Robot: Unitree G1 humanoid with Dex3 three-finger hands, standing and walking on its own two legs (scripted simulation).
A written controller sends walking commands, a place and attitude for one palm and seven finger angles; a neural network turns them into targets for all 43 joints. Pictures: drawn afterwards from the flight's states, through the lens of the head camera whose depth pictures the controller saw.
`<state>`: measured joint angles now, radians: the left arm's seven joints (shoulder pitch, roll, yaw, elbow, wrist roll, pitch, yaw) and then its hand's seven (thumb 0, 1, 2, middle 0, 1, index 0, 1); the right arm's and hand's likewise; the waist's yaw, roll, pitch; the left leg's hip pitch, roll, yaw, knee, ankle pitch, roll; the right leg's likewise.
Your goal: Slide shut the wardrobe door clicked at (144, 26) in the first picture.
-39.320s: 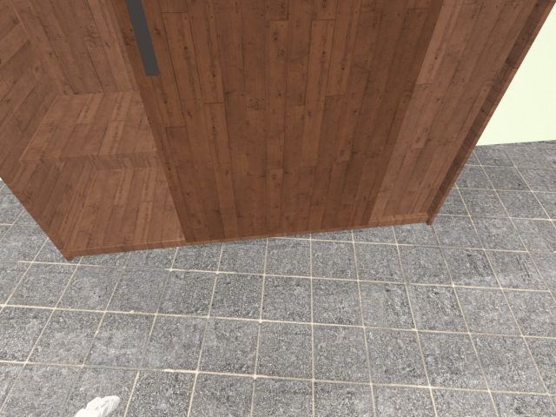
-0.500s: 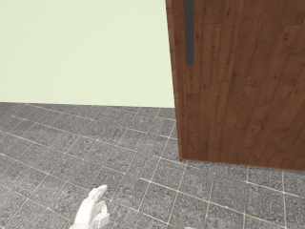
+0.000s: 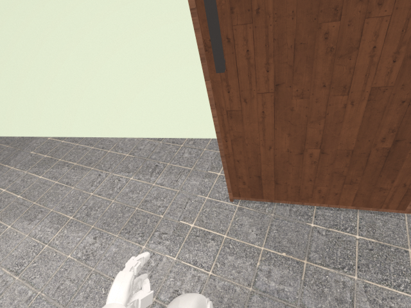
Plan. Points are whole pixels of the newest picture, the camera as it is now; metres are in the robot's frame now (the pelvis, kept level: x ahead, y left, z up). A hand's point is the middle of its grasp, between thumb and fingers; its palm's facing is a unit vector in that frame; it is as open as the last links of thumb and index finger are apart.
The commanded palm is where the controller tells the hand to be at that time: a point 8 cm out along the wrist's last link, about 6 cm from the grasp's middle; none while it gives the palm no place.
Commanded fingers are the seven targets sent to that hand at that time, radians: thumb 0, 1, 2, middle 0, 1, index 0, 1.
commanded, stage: stop stepping back and stand still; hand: right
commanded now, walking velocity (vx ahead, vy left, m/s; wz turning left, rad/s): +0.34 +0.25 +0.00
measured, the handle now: (215, 25) +0.84 +0.00 +0.24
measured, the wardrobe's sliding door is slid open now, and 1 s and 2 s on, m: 0.00 0.00 0.00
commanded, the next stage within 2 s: let the arm hang, fingers relaxed in 0.62 s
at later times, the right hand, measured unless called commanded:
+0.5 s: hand out of the picture +0.18 -0.32 +0.20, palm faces +0.56 +0.76 -0.34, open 7.5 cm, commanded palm +0.11 -0.35 +0.22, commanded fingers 0.00 -0.90 -0.90 0.20 0.30 0.20 0.30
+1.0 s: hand out of the picture +0.08 -0.22 -0.12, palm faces +0.11 +0.98 -0.14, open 7.3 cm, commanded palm none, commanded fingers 0.00 -0.90 -0.90 0.20 0.30 0.20 0.30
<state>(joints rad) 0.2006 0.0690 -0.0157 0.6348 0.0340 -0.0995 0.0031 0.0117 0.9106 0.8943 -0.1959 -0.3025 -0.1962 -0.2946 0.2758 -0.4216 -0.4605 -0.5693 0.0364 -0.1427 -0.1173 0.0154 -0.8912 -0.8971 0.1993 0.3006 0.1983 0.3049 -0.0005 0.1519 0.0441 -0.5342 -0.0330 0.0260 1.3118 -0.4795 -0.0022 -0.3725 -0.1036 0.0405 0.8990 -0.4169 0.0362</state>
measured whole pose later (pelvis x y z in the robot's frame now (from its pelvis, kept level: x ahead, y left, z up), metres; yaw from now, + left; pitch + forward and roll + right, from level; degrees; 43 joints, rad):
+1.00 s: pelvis +0.01 -0.06 +0.03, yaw -7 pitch -1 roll +0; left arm 0.26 0.23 -0.01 0.87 0.04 0.04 -0.02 0.01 0.91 0.89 -0.19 -0.30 -0.19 -0.29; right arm 0.28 -0.14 0.00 0.74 -0.01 0.07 -0.01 0.00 -0.92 -0.90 0.20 0.30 0.19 0.30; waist 0.04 0.01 0.04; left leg -0.31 0.06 0.09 0.62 -0.28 0.00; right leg -0.29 -0.03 -0.05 0.61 -0.29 0.01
